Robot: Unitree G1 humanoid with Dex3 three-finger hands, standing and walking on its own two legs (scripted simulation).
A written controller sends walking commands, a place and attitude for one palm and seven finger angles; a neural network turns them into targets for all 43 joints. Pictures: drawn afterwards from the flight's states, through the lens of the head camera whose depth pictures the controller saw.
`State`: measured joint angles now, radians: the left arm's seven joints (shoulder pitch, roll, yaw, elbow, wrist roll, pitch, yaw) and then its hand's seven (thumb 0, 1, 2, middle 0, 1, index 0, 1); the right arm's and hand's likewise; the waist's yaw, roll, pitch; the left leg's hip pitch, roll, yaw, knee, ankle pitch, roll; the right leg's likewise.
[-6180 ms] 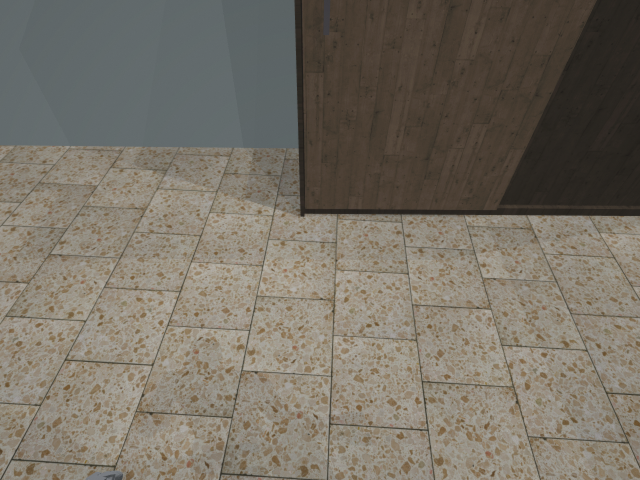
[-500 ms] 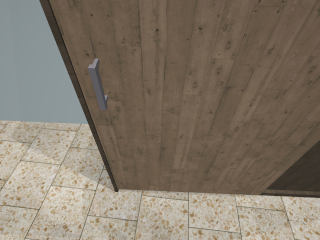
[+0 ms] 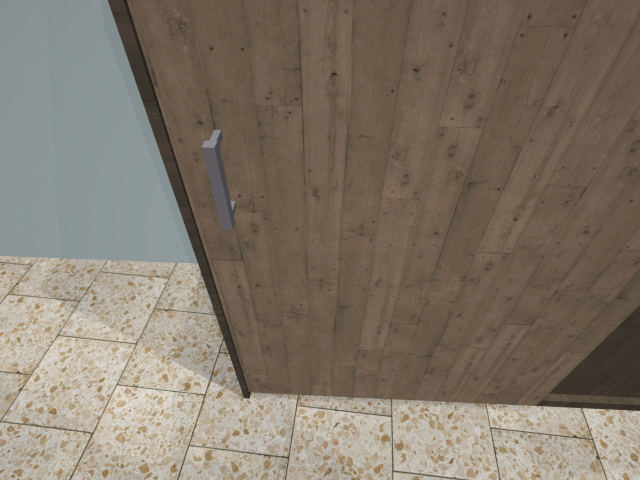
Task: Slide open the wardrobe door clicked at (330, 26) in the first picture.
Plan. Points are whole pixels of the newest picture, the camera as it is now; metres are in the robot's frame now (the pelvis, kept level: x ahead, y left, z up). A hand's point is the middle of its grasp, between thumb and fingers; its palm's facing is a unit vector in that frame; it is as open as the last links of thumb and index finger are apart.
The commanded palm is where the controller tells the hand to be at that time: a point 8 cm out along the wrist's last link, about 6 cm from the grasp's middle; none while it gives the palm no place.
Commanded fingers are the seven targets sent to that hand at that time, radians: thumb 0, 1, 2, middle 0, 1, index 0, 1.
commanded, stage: come to a stop and stand still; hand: left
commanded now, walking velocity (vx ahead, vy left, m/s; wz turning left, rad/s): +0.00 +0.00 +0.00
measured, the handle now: (222, 181) +0.50 +0.18 +0.12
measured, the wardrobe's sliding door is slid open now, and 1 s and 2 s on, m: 0.00 0.00 0.00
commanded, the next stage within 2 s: look again from close up in 0.24 s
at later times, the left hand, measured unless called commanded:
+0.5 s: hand out of the picture +0.00 +0.18 -0.17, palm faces +0.03 -0.98 -0.18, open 7.4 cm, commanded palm none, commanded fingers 0.00 0.90 0.90 -0.20 -0.30 -0.20 -0.30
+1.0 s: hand out of the picture +0.00 +0.16 -0.17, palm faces +0.04 -0.98 -0.17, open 7.4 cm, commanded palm none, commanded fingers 0.00 0.90 0.90 -0.20 -0.30 -0.20 -0.30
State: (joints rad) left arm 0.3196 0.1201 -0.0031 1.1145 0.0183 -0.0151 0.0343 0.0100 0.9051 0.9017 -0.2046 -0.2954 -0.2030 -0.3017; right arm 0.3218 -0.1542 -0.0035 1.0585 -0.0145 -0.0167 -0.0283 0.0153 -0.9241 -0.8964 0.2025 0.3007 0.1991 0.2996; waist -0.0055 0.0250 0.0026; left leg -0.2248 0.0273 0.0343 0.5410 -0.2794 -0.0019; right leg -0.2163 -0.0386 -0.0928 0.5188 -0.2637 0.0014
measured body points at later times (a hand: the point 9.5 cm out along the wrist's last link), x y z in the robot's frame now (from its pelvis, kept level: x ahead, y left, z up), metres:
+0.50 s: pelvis +0.00 +0.01 +0.00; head +0.01 +0.01 +0.45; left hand +0.00 +0.23 -0.15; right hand +0.00 -0.21 -0.16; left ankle +0.01 +0.12 -0.73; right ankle +0.01 -0.12 -0.73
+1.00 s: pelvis +0.01 +0.00 +0.01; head +0.02 +0.00 +0.46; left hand +0.00 +0.21 -0.16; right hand +0.00 -0.21 -0.15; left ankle +0.01 +0.12 -0.73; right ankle +0.01 -0.12 -0.73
